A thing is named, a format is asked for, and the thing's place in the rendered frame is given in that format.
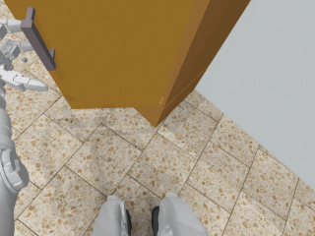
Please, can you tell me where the handle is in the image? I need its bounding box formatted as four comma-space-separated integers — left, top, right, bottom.
20, 6, 56, 71

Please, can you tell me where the robot left hand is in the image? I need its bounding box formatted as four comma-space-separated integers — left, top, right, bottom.
0, 19, 48, 92

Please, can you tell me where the left robot forearm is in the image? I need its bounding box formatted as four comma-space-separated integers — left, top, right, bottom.
0, 84, 16, 152

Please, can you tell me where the left robot thigh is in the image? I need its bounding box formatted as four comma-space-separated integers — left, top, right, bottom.
92, 199, 127, 236

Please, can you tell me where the cupboard door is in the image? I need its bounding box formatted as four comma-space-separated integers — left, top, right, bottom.
4, 0, 196, 109

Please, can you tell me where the right robot shin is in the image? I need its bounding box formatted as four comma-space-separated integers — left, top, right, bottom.
157, 193, 175, 236

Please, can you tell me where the robot left upper arm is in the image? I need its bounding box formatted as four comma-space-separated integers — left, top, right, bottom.
0, 148, 30, 236

